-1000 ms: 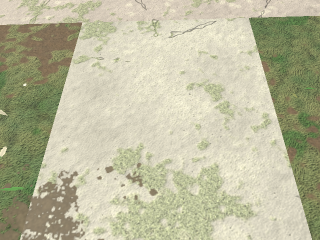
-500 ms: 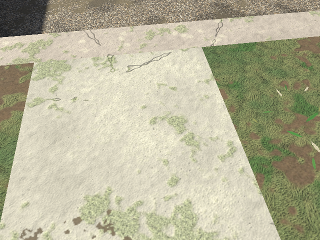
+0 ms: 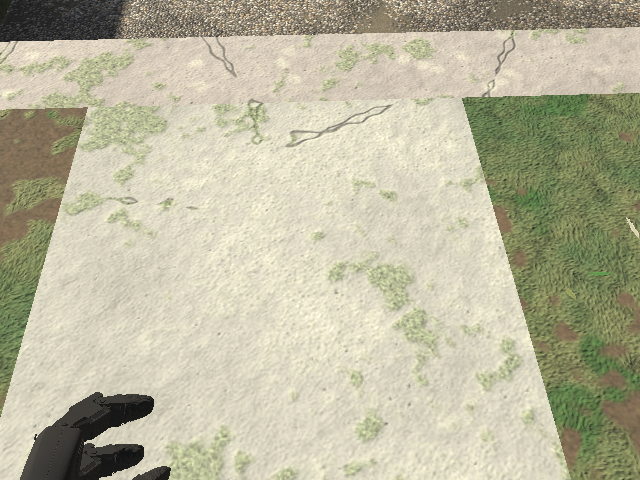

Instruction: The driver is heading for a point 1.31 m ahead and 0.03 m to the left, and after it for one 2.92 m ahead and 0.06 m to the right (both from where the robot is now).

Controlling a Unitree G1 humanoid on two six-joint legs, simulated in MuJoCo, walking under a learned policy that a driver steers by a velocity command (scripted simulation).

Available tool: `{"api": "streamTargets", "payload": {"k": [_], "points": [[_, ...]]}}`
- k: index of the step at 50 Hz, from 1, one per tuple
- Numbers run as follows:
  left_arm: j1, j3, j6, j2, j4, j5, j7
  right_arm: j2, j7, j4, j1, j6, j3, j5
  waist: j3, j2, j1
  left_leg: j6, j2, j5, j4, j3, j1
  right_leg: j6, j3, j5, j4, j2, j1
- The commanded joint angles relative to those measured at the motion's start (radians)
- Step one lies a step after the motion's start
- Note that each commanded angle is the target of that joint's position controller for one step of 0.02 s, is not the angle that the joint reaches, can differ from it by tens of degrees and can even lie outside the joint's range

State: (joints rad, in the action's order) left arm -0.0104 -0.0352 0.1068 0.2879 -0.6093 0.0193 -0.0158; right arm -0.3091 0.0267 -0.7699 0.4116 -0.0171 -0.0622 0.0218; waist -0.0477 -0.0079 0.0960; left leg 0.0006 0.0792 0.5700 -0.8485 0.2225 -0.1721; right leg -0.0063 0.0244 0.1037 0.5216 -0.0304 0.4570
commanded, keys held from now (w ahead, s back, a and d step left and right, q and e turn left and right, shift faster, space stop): q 0.30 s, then no key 0.12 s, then e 0.58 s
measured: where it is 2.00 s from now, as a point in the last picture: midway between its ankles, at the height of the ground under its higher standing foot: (342, 476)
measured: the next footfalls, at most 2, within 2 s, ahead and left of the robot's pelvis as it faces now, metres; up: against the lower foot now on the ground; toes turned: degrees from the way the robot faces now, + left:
left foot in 0.40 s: +0.16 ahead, +0.15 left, +0.00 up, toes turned +16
right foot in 0.82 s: +0.15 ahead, -0.09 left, +0.00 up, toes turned +3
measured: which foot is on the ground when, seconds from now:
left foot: up 0.00-0.38, down 0.40-0.82, up 0.84-1.00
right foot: down 0.00-0.40, up 0.42-0.80, down 0.82-1.00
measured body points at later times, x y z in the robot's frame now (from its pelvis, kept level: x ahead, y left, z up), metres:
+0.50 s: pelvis +0.11 +0.03 +0.01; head +0.14 +0.07 +0.46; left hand +0.15 +0.34 -0.11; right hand +0.37 -0.17 -0.05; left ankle +0.12 +0.14 -0.72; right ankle +0.09 -0.12 -0.67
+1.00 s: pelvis +0.11 -0.01 +0.02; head +0.15 -0.04 +0.47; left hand +0.20 +0.29 -0.07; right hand +0.30 -0.29 -0.09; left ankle +0.09 +0.15 -0.64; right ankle +0.11 -0.09 -0.72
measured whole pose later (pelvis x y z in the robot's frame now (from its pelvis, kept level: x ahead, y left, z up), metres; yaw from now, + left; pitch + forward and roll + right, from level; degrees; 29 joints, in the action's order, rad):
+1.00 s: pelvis +0.11 -0.01 +0.02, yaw +1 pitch +1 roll +2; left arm -0.23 -0.06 -0.01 0.30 -0.76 -0.01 0.01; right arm -0.33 0.05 -0.73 0.07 0.04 -0.10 0.00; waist -0.07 -0.03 -0.03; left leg 0.07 0.01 0.44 -1.09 0.03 -0.50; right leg -0.06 0.03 0.25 0.47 -0.02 0.23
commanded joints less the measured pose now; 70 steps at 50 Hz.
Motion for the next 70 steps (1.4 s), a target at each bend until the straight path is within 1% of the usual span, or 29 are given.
{"api": "streamTargets", "payload": {"k": [1,2,6,16,19,20,21,22,23,25,29,32,35,40,41,42,43,44,46,48,54,58,62,64,65,66,67,68,70], "points": [[-0.214,-0.046,-0.03,0.108,0.03,-0.01,0.011,-0.16,0.006,0.091,0.043,0.004,-0.032,0.014,0.254,0.141,-0.133,0.054,-0.07,0.018,-0.457,-0.067,-0.495,-0.227,0.412,-0.373,-0.111,0.418,-0.626],[-0.162,-0.039,-0.037,0.096,0.022,-0.01,0.01,-0.155,0.012,0.101,-0.006,0.016,-0.034,0.006,0.183,0.071,-0.114,0.067,-0.103,-0.03,-0.434,-0.099,-0.473,-0.212,0.301,-0.433,-0.129,0.366,-0.507],[-0.079,-0.047,-0.034,0.112,-0.02,0.005,0.013,-0.079,0.011,0.139,-0.037,0.053,-0.026,-0.001,0.089,0.144,-0.062,0.088,-0.146,-0.132,-0.292,-0.162,-0.359,-0.233,0.091,-0.447,-0.241,0.299,-0.253],[-0.083,-0.079,-0.075,0.206,-0.083,-0.041,0.014,-0.097,-0.042,0.256,-0.239,0.067,-0.026,-0.009,0.094,0.105,-0.112,0.024,-0.148,-0.315,0.137,-0.233,-0.237,-0.205,-0.054,-0.277,-0.221,0.341,-0.333],[-0.102,-0.074,-0.084,0.199,-0.108,-0.064,0.008,-0.108,-0.042,0.26,-0.212,0.064,-0.038,-0.016,0.106,0.079,-0.077,-0.033,-0.092,-0.431,0.381,-0.259,-0.086,-0.135,-0.082,-0.224,-0.074,0.304,-0.33],[-0.163,-0.06,-0.081,0.159,-0.128,-0.047,0.006,-0.169,-0.03,0.254,-0.174,0.06,-0.056,-0.019,0.145,-0.013,-0.076,-0.07,-0.136,-0.698,0.449,-0.18,0.063,-0.066,-0.141,-0.135,0.055,0.24,-0.256],[-0.197,-0.031,-0.076,0.093,-0.1,0.012,-0.002,-0.276,-0.01,0.279,-0.149,0.06,-0.074,-0.034,0.219,-0.276,-0.103,-0.195,-0.4,-1.121,0.413,0.13,0.275,0.033,-0.208,0.348,0.331,0.12,-0.017],[-0.15,-0.031,-0.085,0.104,-0.1,0.002,0.002,-0.192,-0.013,0.287,-0.166,0.046,-0.041,-0.053,0.271,-0.235,-0.054,-0.356,-0.506,-1.087,0.445,0.227,0.222,0.074,-0.073,0.592,0.514,0.066,0.072],[-0.126,-0.044,-0.098,0.152,-0.111,-0.025,0.003,-0.131,-0.023,0.273,-0.177,0.028,-0.019,-0.052,0.249,-0.129,-0.044,-0.337,-0.445,-1.048,0.452,0.124,0.176,0.076,-0.01,0.565,0.577,0.099,0.059],[-0.151,-0.038,-0.113,0.121,-0.142,-0.036,0.011,-0.079,-0.031,0.239,-0.259,0.009,0.0,-0.041,0.196,-0.098,-0.088,-0.238,-0.351,-0.92,0.456,-0.01,0.131,0.08,0.021,0.486,0.486,0.129,0.039],[-0.192,-0.032,-0.132,0.112,-0.169,-0.036,0.018,-0.085,-0.023,0.201,-0.338,0.007,-0.001,-0.057,0.158,-0.127,-0.115,-0.22,-0.306,-0.873,0.475,-0.133,0.014,0.113,-0.013,0.342,0.314,0.099,-0.135],[-0.165,-0.039,-0.143,0.139,-0.146,-0.042,0.024,-0.135,-0.009,0.174,-0.326,0.021,-0.022,-0.046,0.136,-0.133,-0.084,-0.25,-0.357,-0.761,0.486,-0.094,0.028,0.101,-0.035,0.338,0.298,0.089,-0.108],[-0.164,-0.044,-0.153,0.131,-0.13,-0.041,0.025,-0.133,0.002,0.154,-0.336,0.032,-0.029,-0.04,0.111,-0.129,-0.08,-0.255,-0.393,-0.692,0.494,-0.081,0.027,0.078,-0.047,0.361,0.309,0.094,-0.085],[-0.249,-0.048,-0.156,0.1,-0.141,-0.034,0.007,-0.123,0.016,0.127,-0.394,0.045,-0.039,-0.011,0.115,-0.115,-0.139,-0.178,-0.367,-0.644,0.397,-0.173,-0.01,0.007,-0.11,0.192,0.058,0.059,-0.217],[-0.264,-0.056,-0.153,0.127,-0.14,-0.025,0.006,-0.104,0.017,0.107,-0.361,0.047,-0.04,-0.002,0.095,-0.054,-0.141,-0.105,-0.314,-0.511,0.308,-0.227,-0.059,-0.035,-0.048,0.049,-0.072,0.067,-0.265],[-0.272,-0.084,-0.147,0.243,-0.123,-0.022,0.023,-0.056,0.015,0.12,-0.333,0.045,-0.031,-0.033,0.091,0.219,-0.098,0.012,-0.19,-0.271,0.043,-0.357,-0.25,-0.127,0.262,-0.275,-0.158,0.275,-0.37],[-0.272,-0.089,-0.132,0.287,-0.104,0.005,0.018,-0.054,0.023,0.173,-0.464,0.041,-0.026,-0.036,0.053,0.317,-0.163,0.055,-0.035,0.111,-0.144,-0.278,-0.433,-0.323,0.507,-0.4,-0.227,0.429,-0.344],[-0.264,-0.082,-0.108,0.267,-0.094,0.022,0.012,-0.08,0.026,0.167,-0.472,0.04,-0.036,-0.029,0.073,0.197,-0.166,0.051,-0.06,0.119,-0.286,-0.177,-0.459,-0.35,0.477,-0.365,-0.23,0.414,-0.35],[-0.18,-0.076,-0.089,0.222,-0.086,-0.014,0.02,-0.094,0.029,0.125,-0.415,0.042,-0.05,-0.023,0.061,0.102,-0.113,0.048,-0.092,-0.044,-0.299,-0.145,-0.483,-0.245,0.326,-0.294,-0.192,0.304,-0.38],[-0.163,-0.06,-0.095,0.178,-0.078,-0.037,0.035,-0.096,0.031,0.107,-0.392,0.04,-0.055,-0.029,0.087,0.11,-0.1,0.072,-0.09,-0.139,-0.292,-0.144,-0.453,-0.214,0.284,-0.357,-0.179,0.261,-0.399],[-0.208,-0.072,-0.119,0.201,-0.066,-0.035,0.054,-0.068,0.023,0.104,-0.396,0.024,-0.046,-0.015,0.109,0.127,-0.128,0.105,-0.067,-0.216,-0.068,-0.14,-0.412,-0.219,0.306,-0.27,-0.174,0.228,-0.457],[-0.207,-0.075,-0.12,0.209,-0.06,-0.04,0.051,-0.083,-0.002,0.109,-0.415,-0.002,-0.044,-0.005,0.057,0.184,-0.154,0.088,-0.06,-0.223,0.121,-0.146,-0.331,-0.231,0.413,0.35,-0.272,0.204,-0.338],[-0.189,-0.073,-0.114,0.212,-0.051,-0.039,0.039,-0.094,-0.027,0.099,-0.379,-0.052,-0.047,0.007,0.05,0.184,-0.137,0.048,-0.042,-0.213,0.288,-0.158,-0.181,-0.223,0.478,0.42,-0.254,0.183,-0.26],[-0.155,-0.063,-0.115,0.186,-0.04,-0.041,0.039,-0.087,-0.034,0.063,-0.289,-0.071,-0.05,0.011,0.056,0.161,-0.081,0.02,-0.046,-0.343,0.451,-0.187,-0.022,-0.188,0.469,0.45,-0.203,0.142,-0.187],[-0.16,-0.05,-0.111,0.148,-0.037,-0.037,0.04,-0.096,-0.031,0.042,-0.235,-0.076,-0.054,0.006,0.074,0.131,-0.06,0.0,-0.078,-0.368,0.49,-0.175,0.092,-0.154,0.436,0.461,-0.14,0.107,-0.123],[-0.167,-0.027,-0.104,0.077,-0.034,-0.029,0.038,-0.127,-0.026,0.024,-0.14,-0.081,-0.059,-0.011,0.12,0.017,-0.032,-0.047,-0.227,-0.263,0.537,-0.017,0.236,-0.098,0.338,0.501,0.073,0.038,-0.01],[-0.159,-0.019,-0.091,0.045,0.004,-0.039,0.039,-0.212,-0.03,0.008,-0.07,-0.083,-0.07,-0.043,0.093,-0.176,-0.037,-0.169,-0.397,0.014,0.649,0.329,0.286,-0.051,0.172,0.521,0.318,-0.094,0.205],[-0.148,-0.037,-0.078,0.122,0.017,-0.052,0.042,-0.206,-0.04,0.006,-0.102,-0.091,-0.072,-0.048,-0.007,-0.189,-0.054,-0.258,-0.482,0.172,0.695,0.474,0.195,-0.039,0.177,0.498,0.465,-0.021,0.32],[-0.174,-0.055,-0.067,0.166,-0.025,-0.045,0.033,-0.107,-0.032,0.017,-0.156,-0.095,-0.042,-0.015,-0.072,-0.145,-0.072,-0.213,-0.385,0.093,0.698,0.296,0.188,-0.024,0.164,0.347,0.53,0.026,0.363]]}}
Keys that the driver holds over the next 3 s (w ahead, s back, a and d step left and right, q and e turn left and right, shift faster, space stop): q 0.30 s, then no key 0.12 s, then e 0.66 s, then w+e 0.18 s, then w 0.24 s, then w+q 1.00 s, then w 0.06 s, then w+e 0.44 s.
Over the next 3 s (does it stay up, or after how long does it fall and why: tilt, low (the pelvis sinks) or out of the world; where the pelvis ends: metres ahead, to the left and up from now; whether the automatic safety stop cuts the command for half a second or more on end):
stays up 0.99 -0.01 0.02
